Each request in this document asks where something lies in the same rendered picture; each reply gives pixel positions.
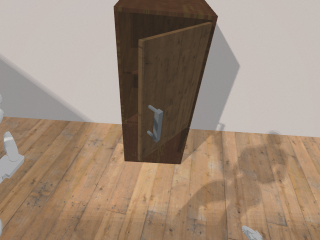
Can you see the robot right hand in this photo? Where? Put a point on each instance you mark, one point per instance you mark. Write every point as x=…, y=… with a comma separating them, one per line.
x=251, y=234

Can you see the robot left hand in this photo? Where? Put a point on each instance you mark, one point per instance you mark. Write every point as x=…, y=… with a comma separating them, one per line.
x=10, y=162

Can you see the handle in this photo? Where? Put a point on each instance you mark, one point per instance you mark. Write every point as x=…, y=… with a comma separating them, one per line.
x=157, y=125

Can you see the cupboard door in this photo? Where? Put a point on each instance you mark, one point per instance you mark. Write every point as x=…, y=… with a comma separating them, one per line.
x=169, y=68

